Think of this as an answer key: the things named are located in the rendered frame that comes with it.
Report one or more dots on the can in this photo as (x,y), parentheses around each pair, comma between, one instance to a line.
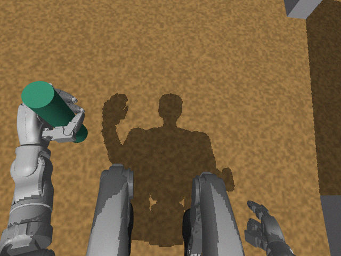
(43,99)

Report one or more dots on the right robot hand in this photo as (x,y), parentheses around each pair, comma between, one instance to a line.
(261,234)

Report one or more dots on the left robot hand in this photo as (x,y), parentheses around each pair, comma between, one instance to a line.
(32,129)

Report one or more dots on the left robot arm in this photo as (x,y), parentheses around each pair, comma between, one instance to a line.
(29,231)

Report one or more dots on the right robot foot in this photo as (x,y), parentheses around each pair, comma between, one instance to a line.
(186,232)

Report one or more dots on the right robot arm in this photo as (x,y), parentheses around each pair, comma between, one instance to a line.
(278,248)

